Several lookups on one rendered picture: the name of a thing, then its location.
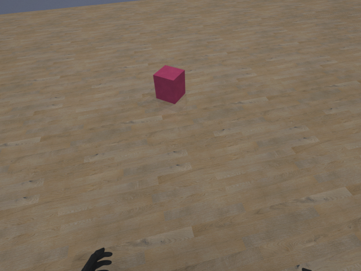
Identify robot left hand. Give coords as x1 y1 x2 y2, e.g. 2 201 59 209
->
81 248 112 271

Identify carton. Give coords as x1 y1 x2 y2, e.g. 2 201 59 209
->
153 65 186 104

